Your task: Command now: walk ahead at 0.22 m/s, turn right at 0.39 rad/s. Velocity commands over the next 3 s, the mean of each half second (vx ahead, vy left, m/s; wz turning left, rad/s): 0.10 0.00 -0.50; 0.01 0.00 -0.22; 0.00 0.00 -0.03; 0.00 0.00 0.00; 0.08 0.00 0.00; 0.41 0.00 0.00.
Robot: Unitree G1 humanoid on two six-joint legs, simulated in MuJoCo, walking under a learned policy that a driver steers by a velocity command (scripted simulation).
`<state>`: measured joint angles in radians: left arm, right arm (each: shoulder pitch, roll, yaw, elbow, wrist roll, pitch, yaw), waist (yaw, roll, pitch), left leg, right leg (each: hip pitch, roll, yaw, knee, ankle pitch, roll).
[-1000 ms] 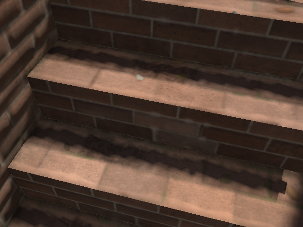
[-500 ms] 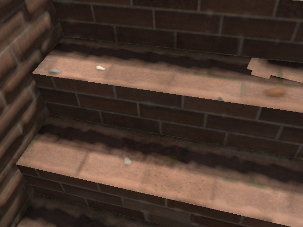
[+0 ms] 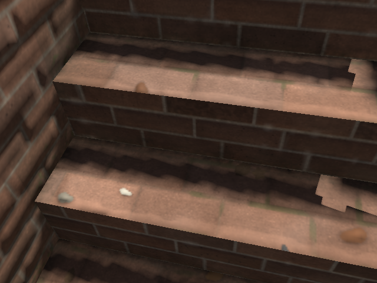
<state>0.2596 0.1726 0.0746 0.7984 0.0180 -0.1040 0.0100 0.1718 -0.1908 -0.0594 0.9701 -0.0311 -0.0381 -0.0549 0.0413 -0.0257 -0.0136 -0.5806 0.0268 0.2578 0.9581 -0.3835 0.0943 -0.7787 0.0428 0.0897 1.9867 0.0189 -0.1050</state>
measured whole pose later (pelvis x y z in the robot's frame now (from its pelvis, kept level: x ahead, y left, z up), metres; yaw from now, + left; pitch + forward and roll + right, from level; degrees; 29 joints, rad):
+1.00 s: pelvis +0.26 -0.09 +0.26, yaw -20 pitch +1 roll +1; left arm 0.20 0.13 0.05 0.75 0.00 -0.04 0.05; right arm 0.28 -0.11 -0.01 0.78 0.00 -0.02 -0.05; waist 0.00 -0.07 -0.01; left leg -0.31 -0.02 0.07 0.57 -0.29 0.04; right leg -0.31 0.04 0.03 0.61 -0.32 -0.03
